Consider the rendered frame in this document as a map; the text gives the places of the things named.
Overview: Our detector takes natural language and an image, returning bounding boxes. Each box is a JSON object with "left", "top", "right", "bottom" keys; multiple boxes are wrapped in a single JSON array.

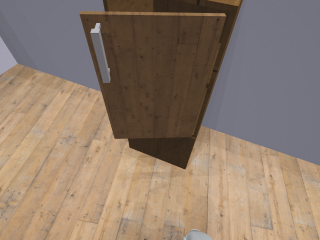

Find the handle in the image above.
[{"left": 90, "top": 23, "right": 111, "bottom": 83}]

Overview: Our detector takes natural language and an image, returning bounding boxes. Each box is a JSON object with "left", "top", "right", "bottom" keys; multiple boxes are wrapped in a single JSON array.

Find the cupboard door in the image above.
[{"left": 79, "top": 11, "right": 227, "bottom": 139}]

